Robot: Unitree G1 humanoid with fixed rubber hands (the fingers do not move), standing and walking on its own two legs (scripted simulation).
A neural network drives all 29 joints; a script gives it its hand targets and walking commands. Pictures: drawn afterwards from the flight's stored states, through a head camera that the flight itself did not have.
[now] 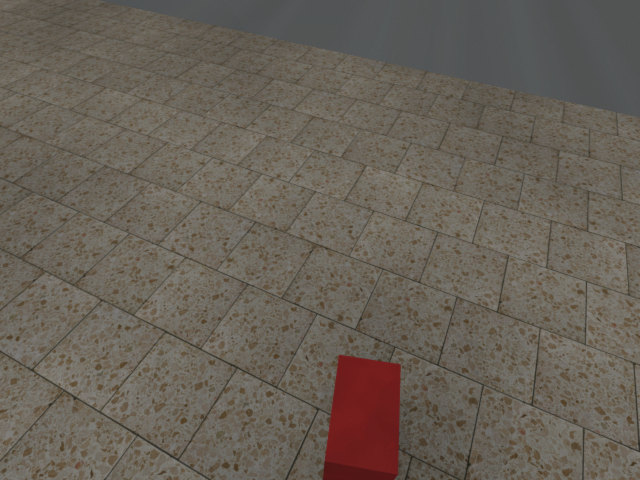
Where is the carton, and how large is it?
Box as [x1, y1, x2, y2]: [323, 355, 400, 479]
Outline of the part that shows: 339,355 324,462 323,479 393,479 397,474 400,364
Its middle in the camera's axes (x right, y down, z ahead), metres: +0.11 +0.51 +1.06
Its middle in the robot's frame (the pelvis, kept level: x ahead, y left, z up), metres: +0.39 -0.09 -0.66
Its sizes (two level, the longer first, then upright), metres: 0.263 0.169 0.238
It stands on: the floor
